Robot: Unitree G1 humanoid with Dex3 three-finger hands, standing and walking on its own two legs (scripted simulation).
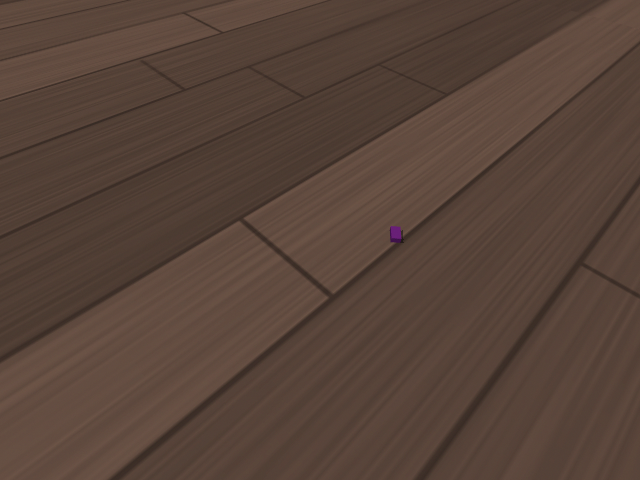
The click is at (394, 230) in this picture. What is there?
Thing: small brick
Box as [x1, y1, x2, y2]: [390, 226, 400, 242]
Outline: 391,226 390,241 399,242 400,227
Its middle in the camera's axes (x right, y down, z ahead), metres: +0.33 -0.04 +1.71
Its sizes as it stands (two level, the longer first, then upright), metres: 0.072 0.042 0.026
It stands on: the floor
